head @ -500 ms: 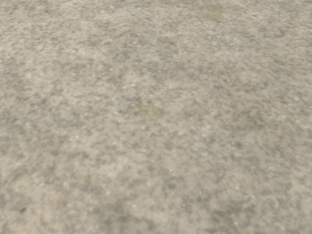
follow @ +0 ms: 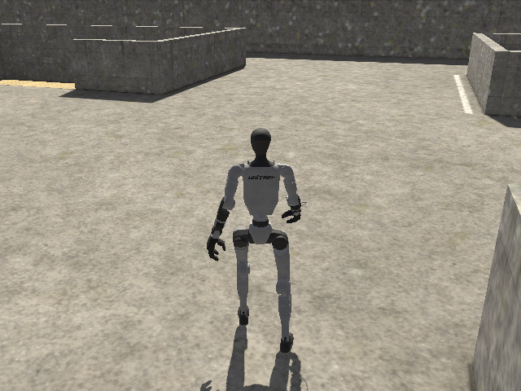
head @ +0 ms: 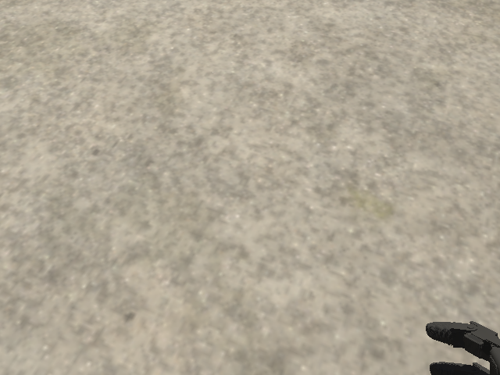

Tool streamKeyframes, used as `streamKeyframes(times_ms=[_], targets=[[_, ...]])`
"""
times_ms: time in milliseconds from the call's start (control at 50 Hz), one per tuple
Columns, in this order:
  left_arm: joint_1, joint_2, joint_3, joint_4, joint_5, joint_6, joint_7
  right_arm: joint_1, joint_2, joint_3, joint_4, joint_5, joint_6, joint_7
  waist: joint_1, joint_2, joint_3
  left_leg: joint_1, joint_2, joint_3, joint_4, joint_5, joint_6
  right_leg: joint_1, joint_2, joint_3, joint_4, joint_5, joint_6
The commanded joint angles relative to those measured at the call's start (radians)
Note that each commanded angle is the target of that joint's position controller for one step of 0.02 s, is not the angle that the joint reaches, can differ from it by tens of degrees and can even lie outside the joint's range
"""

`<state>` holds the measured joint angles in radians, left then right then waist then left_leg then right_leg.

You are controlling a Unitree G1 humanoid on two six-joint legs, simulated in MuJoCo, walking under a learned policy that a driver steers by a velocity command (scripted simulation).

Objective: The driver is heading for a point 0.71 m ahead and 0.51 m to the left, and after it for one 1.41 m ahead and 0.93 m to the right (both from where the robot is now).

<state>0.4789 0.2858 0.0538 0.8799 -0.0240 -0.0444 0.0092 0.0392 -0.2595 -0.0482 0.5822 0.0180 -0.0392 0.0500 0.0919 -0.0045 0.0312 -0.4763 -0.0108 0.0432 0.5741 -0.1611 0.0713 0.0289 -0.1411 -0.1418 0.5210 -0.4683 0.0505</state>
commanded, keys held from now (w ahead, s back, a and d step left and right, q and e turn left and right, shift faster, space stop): w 0.24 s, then w+q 0.76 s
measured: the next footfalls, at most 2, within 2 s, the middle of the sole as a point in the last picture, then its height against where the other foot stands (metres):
right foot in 0.48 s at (328, 370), level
left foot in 1.00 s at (211, 290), level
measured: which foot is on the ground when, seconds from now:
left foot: down 0.00-0.50, up 0.52-0.98, down 1.00-1.00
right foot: down 0.00-0.00, up 0.02-0.46, down 0.48-1.00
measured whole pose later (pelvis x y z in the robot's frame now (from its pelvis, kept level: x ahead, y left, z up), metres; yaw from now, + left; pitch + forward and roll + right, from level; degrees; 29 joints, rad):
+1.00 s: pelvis +0.55 +0.07 +0.00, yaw +22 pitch +1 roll -3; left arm 0.30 0.31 0.09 0.86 -0.03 -0.05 0.00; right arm 0.08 -0.28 -0.07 0.66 0.02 -0.01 0.05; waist 0.05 0.01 0.05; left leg -0.49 0.03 0.05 0.59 -0.12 0.10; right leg 0.07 -0.09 -0.29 0.44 -0.45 0.06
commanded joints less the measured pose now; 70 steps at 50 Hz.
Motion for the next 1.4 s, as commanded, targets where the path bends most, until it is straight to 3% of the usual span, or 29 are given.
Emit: streamKeyframes(times_ms=[20, 40, 60, 100, 180, 280, 360, 440, 460, 480, 500, 520, 540, 580, 600, 700, 800, 900, 940, 980, 1000, 1020, 1040, 1060, 1100, 1140, 1240, 1320, 1400], targets=[[-0.018, 0.076, -0.008, -0.115, 0.015, -0.064, -0.008, 0.453, -0.280, -0.092, 0.047, -0.006, -0.001, -0.034, -0.225, 0.216, -0.493, 0.970, 0.424, -0.805, -0.232, -0.111, 0.299, -0.728, 0.125, 0.184, 0.771, -0.110, -0.045], [-0.121, 0.161, 0.022, -0.145, -0.024, -0.076, -0.011, 0.386, -0.221, -0.069, 0.053, -0.011, -0.010, -0.029, -0.226, 0.154, -0.326, 0.839, 0.375, -0.651, -0.261, -0.127, 0.240, -0.819, 0.064, 0.223, 0.824, -0.048, -0.058], [-0.184, 0.152, 0.019, -0.166, -0.030, -0.080, -0.010, 0.327, -0.180, -0.056, 0.060, -0.006, -0.015, -0.028, -0.197, 0.137, -0.199, 0.687, 0.326, -0.503, -0.272, -0.089, 0.203, -0.830, 0.023, 0.196, 0.789, 0.037, -0.072], [-0.175, 0.130, 0.024, -0.151, 0.005, -0.066, -0.006, 0.215, -0.115, -0.034, 0.059, -0.013, -0.026, -0.023, -0.117, 0.106, -0.076, 0.438, 0.236, -0.333, -0.341, 0.014, 0.168, -0.733, -0.031, 0.196, 0.677, 0.176, -0.062], [-0.151, 0.082, 0.018, -0.140, 0.013, -0.029, -0.013, 0.177, -0.123, -0.038, 0.087, -0.018, -0.054, -0.025, -0.055, 0.081, -0.014, 0.289, 0.210, -0.214, -0.439, 0.175, 0.186, -0.686, -0.034, 0.183, 0.587, 0.292, -0.023], [-0.370, 0.045, -0.002, -0.209, 0.022, -0.046, -0.026, 0.253, -0.151, -0.042, 0.142, -0.009, -0.051, -0.045, -0.119, 0.049, 0.053, 0.272, 0.160, -0.124, -0.455, 0.216, 0.150, -0.671, 0.016, 0.153, 0.207, 0.567, -0.018], [-0.484, 0.064, -0.001, -0.254, 0.012, -0.059, -0.048, 0.331, -0.193, -0.056, 0.187, 0.012, -0.038, -0.055, -0.146, 0.044, 0.070, 0.373, 0.214, -0.184, -0.413, 0.143, 0.137, -0.646, 0.057, 0.185, 0.039, 0.598, -0.034], [-0.420, 0.118, 0.020, -0.249, 0.018, -0.068, -0.052, 0.339, -0.203, -0.065, 0.207, 0.007, -0.015, -0.063, -0.092, 0.082, 0.012, 0.481, 0.238, -0.238, -0.259, 0.311, 0.094, -0.513, 0.099, 0.174, -0.019, 0.443, -0.076], [-0.307, 0.148, 0.039, -0.221, 0.018, -0.070, -0.045, 0.333, -0.195, -0.059, 0.208, -0.001, -0.008, -0.062, -0.031, 0.078, -0.063, 0.459, 0.190, -0.214, -0.116, 0.432, 0.071, -0.343, 0.127, 0.140, -0.038, 0.424, -0.102], [-0.148, 0.196, 0.055, -0.197, 0.029, -0.070, -0.036, 0.335, -0.151, -0.041, 0.193, -0.016, -0.006, -0.062, 0.039, 0.049, -0.212, 0.325, 0.128, -0.178, 0.128, 0.332, 0.034, -0.056, 0.039, 0.204, 0.027, 0.454, -0.148], [-0.047, 0.294, 0.080, -0.180, 0.051, -0.064, -0.030, 0.484, -0.035, -0.009, 0.172, -0.005, -0.020, -0.060, -0.001, -0.202, -0.399, -0.057, -0.027, -0.099, 0.540, -0.059, -0.047, 0.351, -0.227, 0.631, -0.026, 0.243, -0.297], [-0.025, 0.220, 0.061, -0.178, 0.041, -0.060, -0.036, 0.483, -0.070, -0.010, 0.186, 0.013, -0.034, -0.055, 0.015, -0.296, -0.473, -0.178, -0.047, -0.209, 0.700, -0.415, -0.053, 0.381, -0.283, 0.904, -0.192, 0.090, -0.327], [-0.094, 0.154, 0.041, -0.183, 0.032, -0.058, -0.031, 0.389, -0.162, -0.037, 0.171, 0.036, -0.034, -0.054, 0.019, -0.197, -0.299, -0.266, 0.009, -0.214, 0.773, -0.361, -0.051, 0.263, -0.259, 0.760, -0.213, 0.017, -0.277], [-0.212, 0.098, 0.024, -0.181, 0.033, -0.053, -0.024, 0.268, -0.160, -0.041, 0.140, 0.017, -0.028, -0.060, -0.025, -0.085, -0.111, -0.238, 0.093, -0.158, 0.699, -0.219, -0.047, -0.016, -0.189, 0.513, -0.258, 0.169, -0.236], [-0.247, 0.077, 0.019, -0.178, 0.040, -0.059, -0.023, 0.276, -0.144, -0.046, 0.144, 0.013, -0.017, -0.060, -0.058, -0.105, -0.075, -0.180, 0.124, -0.165, 0.651, -0.176, -0.045, -0.109, -0.158, 0.423, -0.292, 0.241, -0.224], [-0.281, 0.107, 0.038, -0.141, 0.036, -0.083, -0.019, 0.250, -0.077, -0.038, 0.123, 0.005, 0.031, -0.061, -0.097, -0.072, 0.000, -0.176, 0.153, -0.156, 0.514, -0.056, -0.065, -0.203, -0.152, 0.211, -0.397, 0.405, -0.250], [-0.259, 0.146, 0.054, -0.117, 0.030, -0.065, -0.003, 0.113, -0.057, -0.027, 0.086, 0.003, 0.015, -0.027, -0.056, -0.045, 0.032, -0.155, 0.136, -0.083, 0.221, 0.182, -0.063, -0.147, -0.117, 0.028, -0.409, 0.475, -0.220], [-0.205, 0.188, 0.072, -0.082, 0.001, -0.033, -0.003, -0.004, -0.073, -0.029, 0.030, 0.003, 0.020, -0.003, -0.027, -0.039, 0.075, -0.165, 0.113, -0.025, 0.079, 0.117, -0.022, 0.003, -0.163, -0.031, -0.364, 0.525, -0.195], [-0.216, 0.215, 0.081, -0.080, -0.012, -0.019, -0.002, 0.019, -0.100, -0.043, 0.019, -0.002, 0.024, 0.000, -0.061, -0.059, 0.042, -0.095, 0.065, 0.023, 0.063, 0.012, 0.014, 0.052, -0.167, -0.060, -0.254, 0.796, -0.175], [-0.248, 0.221, 0.081, -0.087, -0.025, -0.003, -0.001, 0.226, -0.164, -0.084, 0.066, 0.003, 0.030, -0.007, -0.189, -0.057, -0.079, 0.193, -0.029, 0.083, 0.002, -0.001, 0.070, 0.008, -0.123, -0.113, 0.057, 1.042, -0.135], [-0.233, 0.184, 0.065, -0.096, -0.006, -0.004, 0.003, 0.415, -0.244, -0.124, 0.122, 0.009, 0.038, -0.023, -0.268, 0.006, -0.176, 0.498, -0.024, -0.002, -0.022, 0.018, 0.114, -0.188, -0.080, -0.122, 0.343, 0.868, -0.087], [-0.166, 0.035, 0.019, -0.151, 0.047, -0.019, 0.000, 0.404, -0.368, -0.141, 0.123, 0.023, 0.035, -0.038, -0.159, 0.297, -0.207, 0.778, 0.230, -0.523, -0.100, -0.110, 0.271, -0.635, 0.097, -0.085, 0.710, -0.011, -0.014], [-0.214, 0.072, 0.012, -0.174, 0.016, -0.059, -0.008, 0.403, -0.326, -0.119, 0.071, 0.012, 0.007, -0.026, -0.188, 0.218, -0.381, 0.864, 0.346, -0.913, -0.283, -0.340, 0.374, -0.783, 0.174, 0.187, 0.872, -0.161, -0.015], [-0.326, 0.149, 0.030, -0.203, -0.027, -0.083, -0.016, 0.376, -0.246, -0.096, 0.082, 0.004, -0.013, -0.019, -0.218, 0.125, -0.257, 0.807, 0.330, -0.794, -0.323, -0.283, 0.312, -0.883, 0.120, 0.223, 0.871, -0.059, -0.040], [-0.341, 0.140, 0.028, -0.193, 0.008, -0.104, -0.007, 0.258, -0.180, -0.073, 0.075, 0.004, -0.026, -0.021, -0.142, 0.034, -0.124, 0.554, 0.250, -0.564, -0.304, -0.080, 0.240, -0.795, 0.039, 0.225, 0.702, 0.094, -0.061], [-0.283, 0.146, 0.036, -0.158, 0.020, -0.081, -0.014, 0.181, -0.119, -0.048, 0.056, -0.019, -0.027, -0.032, -0.087, 0.058, -0.102, 0.410, 0.217, -0.429, -0.337, 0.109, 0.217, -0.669, -0.004, 0.219, 0.611, 0.176, -0.051], [-0.341, 0.084, 0.016, -0.162, 0.018, -0.039, -0.020, 0.233, -0.157, -0.049, 0.111, -0.021, -0.045, -0.053, -0.108, 0.039, -0.030, 0.331, 0.182, -0.218, -0.407, 0.303, 0.189, -0.693, -0.011, 0.178, 0.402, 0.394, -0.008], [-0.436, 0.052, 0.000, -0.181, 0.017, -0.049, -0.037, 0.247, -0.156, -0.038, 0.147, -0.030, -0.045, -0.062, -0.151, 0.048, 0.019, 0.298, 0.131, -0.065, -0.405, 0.389, 0.117, -0.594, 0.049, 0.129, 0.139, 0.652, -0.025], [-0.460, 0.067, 0.004, -0.202, 0.011, -0.053, -0.063, 0.261, -0.168, -0.039, 0.187, -0.032, -0.031, -0.067, -0.162, 0.057, 0.006, 0.417, 0.179, -0.032, -0.325, 0.480, 0.092, -0.577, 0.098, 0.137, 0.038, 0.642, -0.060]])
